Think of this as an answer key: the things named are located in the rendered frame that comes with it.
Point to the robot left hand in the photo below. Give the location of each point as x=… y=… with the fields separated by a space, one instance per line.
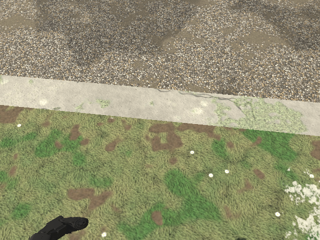
x=58 y=227

